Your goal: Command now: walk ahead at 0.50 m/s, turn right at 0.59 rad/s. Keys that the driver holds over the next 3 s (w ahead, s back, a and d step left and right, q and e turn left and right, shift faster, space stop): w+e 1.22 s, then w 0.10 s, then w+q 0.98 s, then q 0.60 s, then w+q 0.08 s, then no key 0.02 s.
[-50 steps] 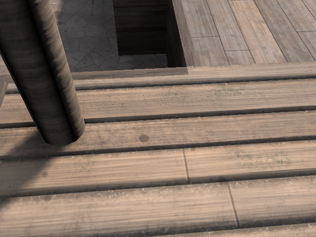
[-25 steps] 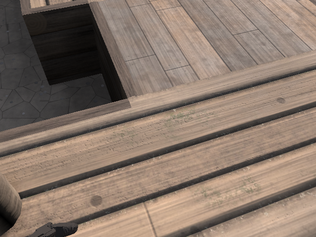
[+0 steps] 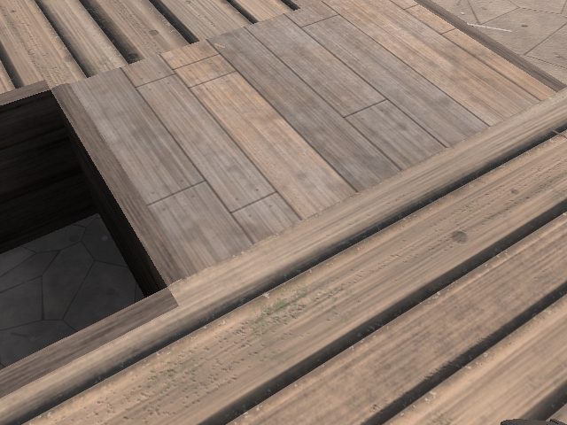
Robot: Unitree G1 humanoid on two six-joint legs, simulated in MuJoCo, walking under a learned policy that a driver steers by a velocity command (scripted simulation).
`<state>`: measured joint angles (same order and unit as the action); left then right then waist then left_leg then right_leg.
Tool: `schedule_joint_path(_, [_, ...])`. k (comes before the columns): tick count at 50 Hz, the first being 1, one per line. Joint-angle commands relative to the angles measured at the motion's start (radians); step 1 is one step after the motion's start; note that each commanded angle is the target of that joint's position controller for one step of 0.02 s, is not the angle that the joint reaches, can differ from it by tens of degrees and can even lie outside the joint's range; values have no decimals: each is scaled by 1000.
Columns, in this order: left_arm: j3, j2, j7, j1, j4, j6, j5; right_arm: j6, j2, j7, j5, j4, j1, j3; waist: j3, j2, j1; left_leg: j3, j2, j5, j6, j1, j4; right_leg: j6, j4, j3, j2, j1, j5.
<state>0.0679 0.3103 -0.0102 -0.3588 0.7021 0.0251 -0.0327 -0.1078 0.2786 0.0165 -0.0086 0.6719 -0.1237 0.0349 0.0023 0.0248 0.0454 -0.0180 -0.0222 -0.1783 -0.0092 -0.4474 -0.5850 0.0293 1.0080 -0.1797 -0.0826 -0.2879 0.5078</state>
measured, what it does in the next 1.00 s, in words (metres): walks ahead, turning right: right foot, then left foot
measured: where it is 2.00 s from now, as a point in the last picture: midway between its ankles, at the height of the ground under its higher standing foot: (484, 290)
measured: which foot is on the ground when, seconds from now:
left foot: down 0.00-0.48, up 0.50-0.92, down 0.94-1.00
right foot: up 0.00-0.44, down 0.46-0.94, up 0.96-1.00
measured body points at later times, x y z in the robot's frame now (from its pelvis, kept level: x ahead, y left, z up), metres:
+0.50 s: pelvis +0.25 -0.06 -0.01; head +0.29 -0.08 +0.44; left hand +0.54 +0.11 -0.07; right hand +0.18 -0.35 -0.13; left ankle +0.10 +0.12 -0.68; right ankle +0.32 -0.17 -0.72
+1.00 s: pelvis +0.53 -0.13 +0.00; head +0.55 -0.14 +0.45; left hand +0.73 +0.09 -0.11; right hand +0.55 -0.46 -0.07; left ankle +0.66 -0.08 -0.72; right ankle +0.34 -0.16 -0.67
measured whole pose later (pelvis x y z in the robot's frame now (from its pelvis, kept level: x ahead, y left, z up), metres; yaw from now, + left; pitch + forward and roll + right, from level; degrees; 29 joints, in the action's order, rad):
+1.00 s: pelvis +0.53 -0.13 +0.00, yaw -35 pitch +1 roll +1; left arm 0.07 0.30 -0.02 -0.37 0.74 0.02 -0.04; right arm -0.11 0.29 0.03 0.00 0.71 -0.08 0.04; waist 0.02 0.02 0.06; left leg -0.02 -0.03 -0.17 -0.01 -0.42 -0.55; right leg 0.03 0.97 -0.19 -0.09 -0.23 0.50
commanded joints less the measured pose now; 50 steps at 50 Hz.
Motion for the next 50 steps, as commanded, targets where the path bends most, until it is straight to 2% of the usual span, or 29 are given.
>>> schedule_joint_path(1, [24, 131, -4, 63, -106, 14, 5, 8, 143, -7, -2, -25, -170, 52, -66, -113, -120, -507, 360, -301, -163, 496, 305, -22, 311, 38, 110, -509, -113])
schedule_joint_path(3, [31, 104, 4, 80, -113, 9, 2, 13, 100, -13, -9, -12, -125, 40, 0, -147, -82, -309, 282, -95, -142, 360, 342, -25, 234, 43, 161, -435, -193])
schedule_joint_path(5, [23, 63, 10, 89, -117, -1, 1, 2, 86, -16, -1, 3, -128, 40, 14, -160, -76, -216, 270, -12, -156, 332, 382, -29, 192, 73, 171, -415, -216])
schedule_joint_path(9, [12, 29, 14, 158, -142, -9, 12, -3, 137, -20, 3, 42, -152, 61, 31, -109, -80, -102, 301, 144, -183, 372, 419, -44, 40, 74, 187, -479, -306])
schedule_joint_path(13, [4, 15, 37, 252, -154, 2, 13, 10, 165, -26, 4, 68, -152, 67, 49, -97, -109, 46, 275, 215, -153, 393, 428, -38, -175, 129, 182, -428, -488])
schedule_joint_path(18, [1, 12, 66, 368, -197, 7, 5, 32, 201, -25, 27, 110, -199, 79, 90, -91, -133, 137, 302, 311, -124, 484, 398, 9, -345, 204, 157, -375, -464])
schedule_joint_path(20, [16, 42, 71, 343, -203, 3, 12, 44, 230, -28, 38, 113, -192, 88, 54, -115, -96, 178, 305, 620, -105, 527, 292, 50, -374, 254, 105, -284, -366])
schedule_joint_path(21, [31, 69, 69, 285, -193, -1, 15, 50, 246, -32, 43, 112, -188, 94, 9, -131, -55, 198, 301, 791, -95, 535, 187, 74, -381, 281, 67, -193, -319])
schedule_joint_path(22, [56, 107, 64, 149, -158, -5, 14, 57, 249, -36, 48, 108, -173, 94, -63, -118, 27, 227, 278, 867, -75, 493, 7, 108, -435, 299, 24, -9, -349])
schedule_joint_path(23, [90, 168, 48, -33, -109, -13, 10, 55, 219, -41, 39, 99, -179, 82, -152, -73, 112, 237, 241, 726, -38, 309, -249, 151, -469, 233, 26, 287, -389])
schedule_joint_path(24, [107, 287, 30, -60, -99, -13, -2, 40, 75, -29, -20, 48, -259, 34, -227, 218, 25, 215, 96, -219, 23, -138, -621, 295, -477, -241, 302, 651, -373])
schedule_joint_path(25, [91, 263, 36, -78, -138, 7, 2, 1, 101, -17, 5, 13, -207, 24, -418, 198, 54, -30, -14, -438, 35, -315, -825, 429, -675, -684, 432, 753, -119])
schedule_joint_path(26, [70, 190, 41, -55, -124, 23, 13, -23, 178, -8, 48, -13, -87, 46, -289, 95, 90, -80, 47, -332, 15, -412, -825, 358, -719, -555, 399, 676, -141])
schedule_joint_path(27, [60, 161, 40, -8, -117, 32, 13, -35, 167, -8, 51, -26, -58, 38, -179, 56, 55, -71, 86, -242, 0, -396, -741, 320, -721, -429, 358, 533, -211])
schedule_joint_path(28, [48, 132, 38, 65, -125, 35, 14, -37, 162, -15, 25, -10, -61, 39, -109, -9, 4, -71, 120, -187, 7, -329, -653, 289, -724, -330, 316, 381, -324])
schedule_joint_path(29, [39, 108, 35, 116, -137, 37, 23, -29, 173, -17, 6, -3, -78, 47, -81, 5, -34, -77, 141, -153, 16, -252, -590, 279, -740, -264, 284, 272, -424])
schedule_joint_path(30, [35, 104, 31, 140, -144, 36, 30, -17, 172, -14, 1, 0, -93, 49, -66, 19, -58, -76, 145, -134, 26, -202, -560, 277, -762, -237, 266, 203, -470])
schedule_joint_path(32, [37, 112, 21, 141, -131, 41, 26, 2, 143, -13, -7, 4, -98, 43, -46, 12, -73, -51, 138, -110, 56, -166, -479, 284, -781, -180, 249, 111, -563])
schedule_joint_path(35, [45, 141, 3, 102, -102, 38, 21, 12, 97, -13, -11, -24, 4, 26, -4, 14, -43, -34, 109, 62, 86, -153, -276, 254, -786, -100, 197, 30, -554])
schedule_joint_path(36, [45, 139, 1, 74, -85, 36, 14, 9, 80, -15, -16, -34, 49, 17, -1, 26, -20, -38, 96, 130, 88, -137, -203, 241, -786, -91, 179, 23, -504])
schedule_joint_path(38, [47, 146, -2, 47, -68, 30, 10, 2, 76, -11, -8, -51, 124, 12, 16, 38, 9, -35, 62, 230, 87, -84, -64, 214, -777, -86, 161, 1, -424])
schedule_joint_path(41, [49, 144, -9, 9, -35, 26, 6, -14, 111, -4, 11, -63, 176, 21, 18, 57, 21, -63, 40, 265, 82, -12, 31, 191, -740, -150, 181, 30, -323])
schedule_joint_path(44, [49, 138, -17, 24, -31, 13, 6, -20, 151, 12, 25, -46, 128, 39, 24, 82, -20, -99, 45, 146, 40, 15, 74, 164, -643, -248, 224, 130, -342])
schedule_joint_path(45, [50, 134, -18, 46, -41, 11, 7, -22, 165, 15, 24, -22, 58, 49, 13, 101, -52, -87, 47, 119, 18, 65, 98, 156, -598, -258, 221, 151, -379])
schedule_joint_path(46, [38, 97, -17, 33, -36, 13, 7, -24, 176, 11, 15, 12, -36, 60, -40, 100, -89, -69, 43, 134, -13, 207, 132, 128, -504, -234, 178, 142, -448])
schedule_joint_path(47, [14, 33, -10, 11, -42, 15, 17, -26, 218, 4, -1, 25, -151, 73, -157, 9, -138, -180, 165, 71, -71, 429, 139, 92, -250, -161, 110, 63, -376])
schedule_joint_path(48, [-4, -28, -9, -139, -58, 18, -12, -12, 306, 2, -17, 44, -227, 93, -291, -350, -85, -624, 408, -138, -244, 768, 223, 8, 99, -8, -45, -285, 11])
schedule_joint_path(49, [9, 69, -11, -138, -50, 19, -20, -1, 225, 11, 7, 42, -217, 79, -257, -323, -89, -798, 460, -386, -257, 760, 300, -10, 259, -5, 26, -457, 79])
schedule_joint_path(50, [29, 138, -13, -18, -55, 14, -15, 5, 156, 7, 10, 26, -174, 61, -128, -193, -123, -650, 410, -389, -207, 644, 317, -17, 307, -2, 69, -490, -15])
Next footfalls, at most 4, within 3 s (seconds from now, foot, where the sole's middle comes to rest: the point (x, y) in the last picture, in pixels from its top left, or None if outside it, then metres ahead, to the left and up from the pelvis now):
0.46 right None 0.36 -0.18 -0.76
0.94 left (344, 341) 0.70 -0.10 -0.76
1.44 right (503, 346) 0.71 -0.50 -0.76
1.98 left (477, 227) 1.09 -0.50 -0.76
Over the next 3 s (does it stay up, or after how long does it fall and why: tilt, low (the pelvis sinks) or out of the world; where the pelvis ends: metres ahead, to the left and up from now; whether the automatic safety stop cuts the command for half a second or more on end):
stays up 1.22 -0.63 0.02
